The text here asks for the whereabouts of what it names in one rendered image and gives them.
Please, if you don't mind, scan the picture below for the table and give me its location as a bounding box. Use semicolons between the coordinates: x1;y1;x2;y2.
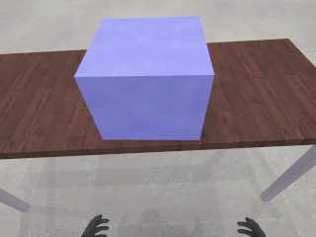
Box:
0;39;316;212

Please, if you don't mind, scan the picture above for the carton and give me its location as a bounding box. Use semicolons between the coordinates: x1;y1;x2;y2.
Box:
74;16;214;140

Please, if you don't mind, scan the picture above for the robot right hand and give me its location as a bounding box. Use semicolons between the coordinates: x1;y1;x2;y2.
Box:
237;217;266;237

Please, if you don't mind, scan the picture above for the robot left hand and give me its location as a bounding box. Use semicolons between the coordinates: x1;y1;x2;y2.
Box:
81;214;109;237

